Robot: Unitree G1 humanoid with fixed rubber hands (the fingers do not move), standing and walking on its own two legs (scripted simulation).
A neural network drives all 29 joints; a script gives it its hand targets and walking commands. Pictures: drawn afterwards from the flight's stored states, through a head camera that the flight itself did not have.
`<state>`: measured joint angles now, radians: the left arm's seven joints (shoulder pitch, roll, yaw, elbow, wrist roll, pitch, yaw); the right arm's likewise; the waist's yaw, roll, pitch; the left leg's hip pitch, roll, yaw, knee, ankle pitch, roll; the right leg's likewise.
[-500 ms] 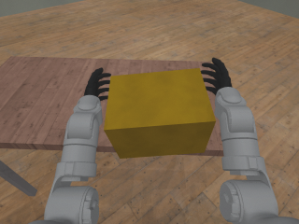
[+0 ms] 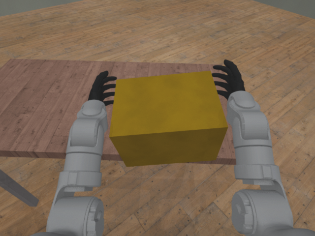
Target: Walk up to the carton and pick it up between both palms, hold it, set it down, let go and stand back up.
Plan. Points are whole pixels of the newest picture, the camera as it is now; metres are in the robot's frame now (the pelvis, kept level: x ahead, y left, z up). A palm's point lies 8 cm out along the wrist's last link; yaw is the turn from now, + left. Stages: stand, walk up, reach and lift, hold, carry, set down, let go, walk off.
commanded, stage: hold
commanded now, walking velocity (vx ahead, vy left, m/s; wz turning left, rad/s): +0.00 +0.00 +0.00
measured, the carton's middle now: (166, 120) +0.36 -0.01 +0.10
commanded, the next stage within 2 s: none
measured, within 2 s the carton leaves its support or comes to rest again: neither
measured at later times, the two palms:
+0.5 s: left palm (96, 104) +0.37 +0.16 +0.16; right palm (235, 94) +0.37 -0.16 +0.19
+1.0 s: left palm (96, 105) +0.37 +0.16 +0.16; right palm (235, 94) +0.37 -0.16 +0.19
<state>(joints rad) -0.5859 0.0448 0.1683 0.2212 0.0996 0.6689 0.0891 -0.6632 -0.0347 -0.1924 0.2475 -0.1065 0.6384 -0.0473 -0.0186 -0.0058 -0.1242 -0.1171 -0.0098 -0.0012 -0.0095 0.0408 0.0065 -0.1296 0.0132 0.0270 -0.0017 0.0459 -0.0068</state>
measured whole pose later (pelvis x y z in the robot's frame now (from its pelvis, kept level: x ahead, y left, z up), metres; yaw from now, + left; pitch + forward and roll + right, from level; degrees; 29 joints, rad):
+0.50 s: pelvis +0.00 +0.00 +0.00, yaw +0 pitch +4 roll +0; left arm -0.57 0.04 0.17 0.20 0.10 0.68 0.08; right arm -0.65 -0.03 -0.19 0.22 -0.11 0.65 -0.05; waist -0.02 0.00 -0.12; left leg -0.11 -0.01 0.00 -0.01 0.04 0.01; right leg -0.12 0.01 0.03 0.00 0.05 -0.01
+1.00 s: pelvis -0.01 +0.00 +0.00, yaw +0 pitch +4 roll +0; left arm -0.57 0.04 0.17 0.20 0.10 0.68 0.08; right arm -0.66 -0.03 -0.19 0.23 -0.11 0.66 -0.05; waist -0.01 0.00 -0.12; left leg -0.12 -0.01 0.00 0.00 0.04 0.01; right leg -0.13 0.01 0.03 0.01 0.05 -0.01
